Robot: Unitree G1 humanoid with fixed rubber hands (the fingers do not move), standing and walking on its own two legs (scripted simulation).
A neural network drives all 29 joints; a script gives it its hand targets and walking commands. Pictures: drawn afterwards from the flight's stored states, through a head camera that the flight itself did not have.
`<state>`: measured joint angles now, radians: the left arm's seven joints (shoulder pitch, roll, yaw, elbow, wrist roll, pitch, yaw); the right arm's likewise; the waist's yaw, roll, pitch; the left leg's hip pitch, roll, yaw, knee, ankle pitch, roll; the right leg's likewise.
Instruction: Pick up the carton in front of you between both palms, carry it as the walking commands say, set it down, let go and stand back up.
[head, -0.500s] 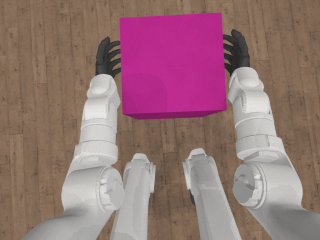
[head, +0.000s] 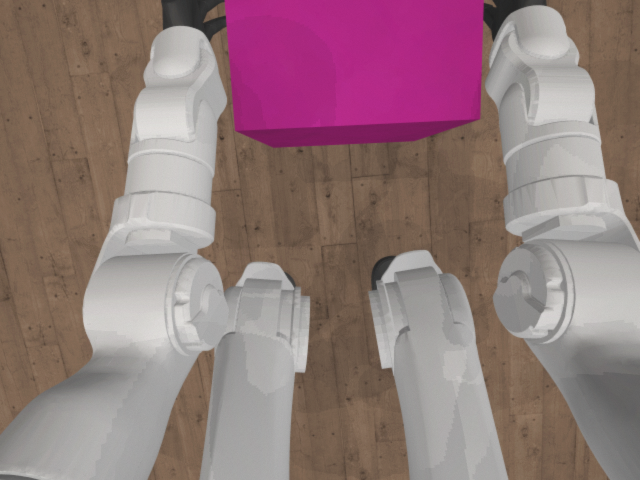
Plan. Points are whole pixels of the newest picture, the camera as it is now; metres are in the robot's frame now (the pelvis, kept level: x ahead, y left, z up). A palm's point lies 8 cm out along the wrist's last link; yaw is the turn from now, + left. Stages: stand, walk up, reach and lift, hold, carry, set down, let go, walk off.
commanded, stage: set down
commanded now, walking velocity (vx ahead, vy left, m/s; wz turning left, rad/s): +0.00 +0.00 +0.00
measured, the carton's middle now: (345, 46) +0.54 -0.04 -0.23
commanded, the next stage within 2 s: none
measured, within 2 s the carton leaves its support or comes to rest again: rests again in 1.22 s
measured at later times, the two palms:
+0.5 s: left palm (202, 47) +0.54 +0.11 -0.20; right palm (495, 32) +0.53 -0.19 -0.19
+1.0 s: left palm (199, 45) +0.55 +0.12 -0.20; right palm (497, 30) +0.53 -0.20 -0.20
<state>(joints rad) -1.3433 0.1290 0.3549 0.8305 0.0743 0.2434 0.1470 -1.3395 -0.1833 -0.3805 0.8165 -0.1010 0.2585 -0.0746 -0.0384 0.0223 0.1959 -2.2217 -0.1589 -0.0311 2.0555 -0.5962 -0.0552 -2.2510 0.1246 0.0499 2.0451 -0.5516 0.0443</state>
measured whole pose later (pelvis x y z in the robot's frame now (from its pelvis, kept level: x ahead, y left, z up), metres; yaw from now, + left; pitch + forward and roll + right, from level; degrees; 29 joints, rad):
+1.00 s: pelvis -0.01 +0.00 -0.04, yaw +0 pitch +32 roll +0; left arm -1.48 0.21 0.37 1.03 0.09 0.17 0.03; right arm -1.46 -0.26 -0.43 1.00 -0.12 0.20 0.06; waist -0.04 0.02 0.44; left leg -2.17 -0.13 -0.01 2.24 -0.63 -0.03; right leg -2.19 0.07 0.01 2.23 -0.60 0.02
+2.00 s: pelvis +0.00 +0.00 +0.06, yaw +0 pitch +45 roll +1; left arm -1.35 0.31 0.22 0.97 -0.08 0.18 0.11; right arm -1.33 -0.36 -0.25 0.98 0.09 0.17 -0.05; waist -0.03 0.01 0.06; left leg -2.09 -0.07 0.00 1.85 -0.55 -0.01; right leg -2.12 0.05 0.01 1.84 -0.51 -0.01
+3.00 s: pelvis +0.09 -0.01 +0.31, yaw -1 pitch +33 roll +1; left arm -0.43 0.18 0.18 0.64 0.05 0.06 0.00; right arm -0.43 -0.22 -0.20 0.65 -0.03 0.05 0.06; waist -0.02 0.00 -0.09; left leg -1.04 -0.05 -0.05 0.77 -0.30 0.00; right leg -1.06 0.05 0.04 0.77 -0.28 -0.02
